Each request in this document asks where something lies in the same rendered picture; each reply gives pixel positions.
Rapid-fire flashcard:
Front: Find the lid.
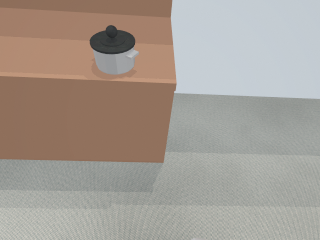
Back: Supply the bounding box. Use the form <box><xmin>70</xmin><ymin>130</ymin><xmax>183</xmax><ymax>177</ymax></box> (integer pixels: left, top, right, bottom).
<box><xmin>89</xmin><ymin>30</ymin><xmax>136</xmax><ymax>55</ymax></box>

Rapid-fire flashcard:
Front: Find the knob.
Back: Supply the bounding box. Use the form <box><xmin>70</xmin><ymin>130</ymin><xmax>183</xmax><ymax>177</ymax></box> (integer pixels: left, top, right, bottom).
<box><xmin>105</xmin><ymin>25</ymin><xmax>118</xmax><ymax>38</ymax></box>

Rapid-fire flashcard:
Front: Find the pot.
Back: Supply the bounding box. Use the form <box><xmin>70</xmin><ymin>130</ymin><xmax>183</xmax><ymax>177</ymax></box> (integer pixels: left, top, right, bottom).
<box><xmin>93</xmin><ymin>47</ymin><xmax>139</xmax><ymax>75</ymax></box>

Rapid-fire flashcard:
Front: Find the table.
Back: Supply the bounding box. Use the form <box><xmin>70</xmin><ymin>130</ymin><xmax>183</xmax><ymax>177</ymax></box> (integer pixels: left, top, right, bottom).
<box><xmin>0</xmin><ymin>0</ymin><xmax>177</xmax><ymax>163</ymax></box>

